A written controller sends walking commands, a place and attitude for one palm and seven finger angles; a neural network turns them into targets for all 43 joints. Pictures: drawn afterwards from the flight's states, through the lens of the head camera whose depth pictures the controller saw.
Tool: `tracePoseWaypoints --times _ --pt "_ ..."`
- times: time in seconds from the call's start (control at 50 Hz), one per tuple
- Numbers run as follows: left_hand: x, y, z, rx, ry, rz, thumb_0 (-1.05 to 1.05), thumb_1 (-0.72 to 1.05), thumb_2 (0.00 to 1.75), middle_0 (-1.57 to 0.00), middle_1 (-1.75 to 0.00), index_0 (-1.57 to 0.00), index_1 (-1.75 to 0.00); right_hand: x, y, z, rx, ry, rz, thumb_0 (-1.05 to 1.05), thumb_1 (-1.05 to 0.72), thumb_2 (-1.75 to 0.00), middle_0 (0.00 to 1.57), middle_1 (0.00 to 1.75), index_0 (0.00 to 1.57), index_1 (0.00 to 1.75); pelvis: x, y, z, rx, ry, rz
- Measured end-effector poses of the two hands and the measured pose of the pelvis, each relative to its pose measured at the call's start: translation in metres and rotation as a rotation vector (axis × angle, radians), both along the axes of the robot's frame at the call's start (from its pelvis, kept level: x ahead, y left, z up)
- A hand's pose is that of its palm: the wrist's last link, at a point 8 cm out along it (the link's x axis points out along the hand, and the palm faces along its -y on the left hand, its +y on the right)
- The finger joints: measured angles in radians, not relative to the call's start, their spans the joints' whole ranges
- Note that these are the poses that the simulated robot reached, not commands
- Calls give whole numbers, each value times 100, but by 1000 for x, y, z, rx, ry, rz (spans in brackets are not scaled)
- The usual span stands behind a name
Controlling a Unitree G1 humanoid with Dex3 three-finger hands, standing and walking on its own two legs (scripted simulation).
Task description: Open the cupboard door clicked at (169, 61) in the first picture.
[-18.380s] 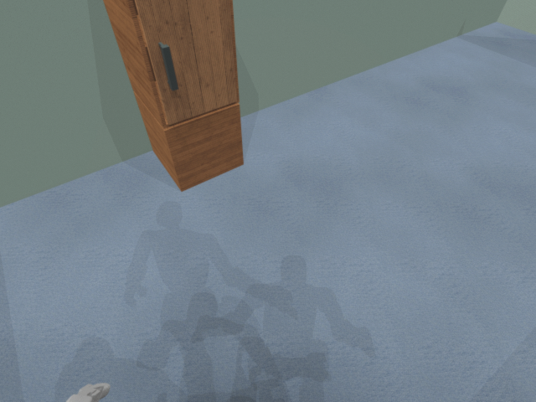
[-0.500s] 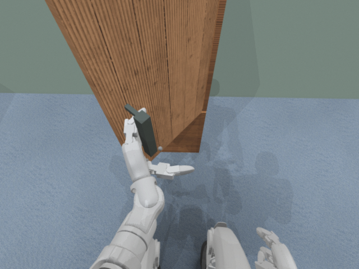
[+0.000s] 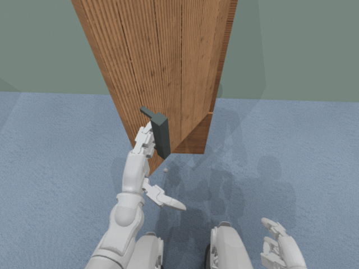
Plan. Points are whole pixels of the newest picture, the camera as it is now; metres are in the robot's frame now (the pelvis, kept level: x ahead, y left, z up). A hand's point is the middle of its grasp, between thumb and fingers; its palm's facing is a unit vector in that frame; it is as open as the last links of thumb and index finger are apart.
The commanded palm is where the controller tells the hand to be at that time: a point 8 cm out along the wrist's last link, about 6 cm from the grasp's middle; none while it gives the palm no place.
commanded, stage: slide the hand sideways off the handle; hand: left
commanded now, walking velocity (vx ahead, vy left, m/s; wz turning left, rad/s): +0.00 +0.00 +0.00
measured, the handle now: (155, 133) +0.40 +0.07 +0.03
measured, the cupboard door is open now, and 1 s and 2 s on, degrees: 53 53 53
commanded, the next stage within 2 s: draw the hand back to the body in 0.72 s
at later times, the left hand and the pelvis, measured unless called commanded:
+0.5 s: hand (142, 194) +0.27 +0.08 +0.03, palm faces -0.08 -1.00 -0.01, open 16.3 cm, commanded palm +0.24 +0.15 +0.02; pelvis +0.02 -0.01 -0.01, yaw +1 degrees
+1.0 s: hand (118, 204) +0.24 +0.12 +0.06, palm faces -0.09 -1.00 -0.05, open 16.3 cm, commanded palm +0.21 +0.19 +0.07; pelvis +0.01 -0.01 -0.01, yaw +0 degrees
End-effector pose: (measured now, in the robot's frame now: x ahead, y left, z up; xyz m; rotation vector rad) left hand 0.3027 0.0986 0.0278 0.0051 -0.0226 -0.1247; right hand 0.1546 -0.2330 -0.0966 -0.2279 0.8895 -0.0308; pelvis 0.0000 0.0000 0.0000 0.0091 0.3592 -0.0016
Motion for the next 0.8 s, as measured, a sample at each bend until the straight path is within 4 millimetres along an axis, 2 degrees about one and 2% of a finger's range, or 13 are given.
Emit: tracePoseWaypoints --times 0.2,0.42,0.58,0.72,0.8 --pt "-24 19 0 6 39 35 -1 -50 30 -14 -30 -15 -30 26 6 2 17 -43 21 1 -90 -90 20 30 20 30 8 -5 0 -1 7 7" --pt "-43 37 0 13 60 41 -1 -50 30 -15 -30 -15 -30 49 1 4 7 -104 33 1 -90 -90 20 30 20 30 14 -12 -6 -5 12 17" --pt "-61 48 0 21 76 51 -1 -50 30 -15 -30 -15 -30 53 -3 7 -7 -135 32 1 -90 -90 20 30 20 30 15 -15 -9 -7 13 17" --pt "-73 66 -2 24 80 61 -1 -50 30 -15 -30 -15 -30 51 -6 6 -23 -150 20 1 -90 -90 20 30 21 30 14 -15 -15 -13 14 17" --pt "-78 69 0 17 72 49 -1 -50 30 -15 -30 -15 -30 48 -6 5 -31 -160 22 1 -90 -90 20 30 20 30 12 -13 -17 -19 13 20"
